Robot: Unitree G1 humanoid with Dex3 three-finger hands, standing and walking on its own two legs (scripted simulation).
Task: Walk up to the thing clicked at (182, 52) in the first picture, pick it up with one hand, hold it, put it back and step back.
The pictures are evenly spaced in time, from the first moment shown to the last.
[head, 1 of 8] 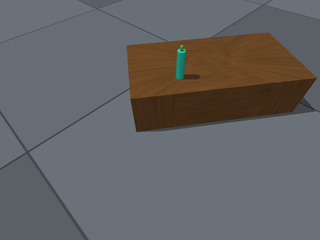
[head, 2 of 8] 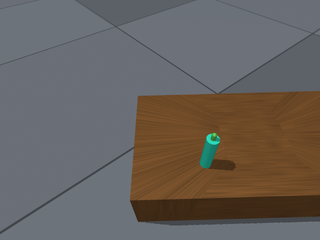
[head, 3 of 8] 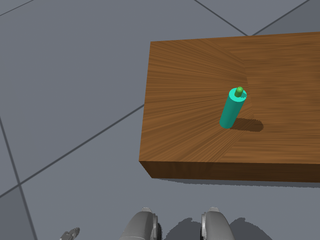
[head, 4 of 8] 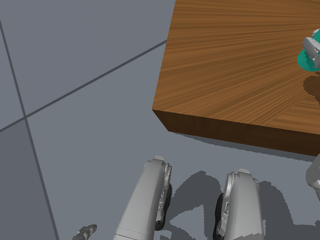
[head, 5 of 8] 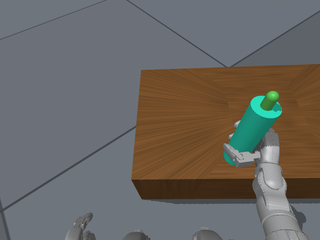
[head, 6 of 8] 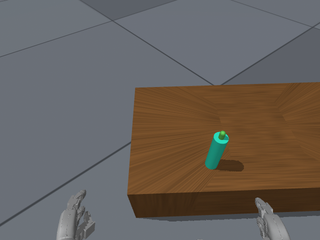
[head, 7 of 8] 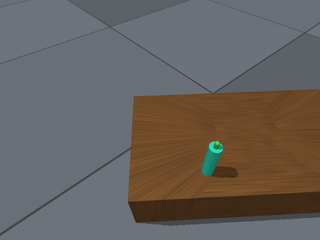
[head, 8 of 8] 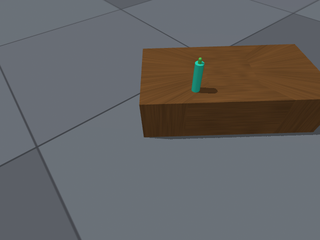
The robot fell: no
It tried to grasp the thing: yes
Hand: right
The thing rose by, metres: 0.34
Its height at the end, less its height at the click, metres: +0.00
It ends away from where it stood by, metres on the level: 0.05
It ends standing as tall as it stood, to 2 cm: yes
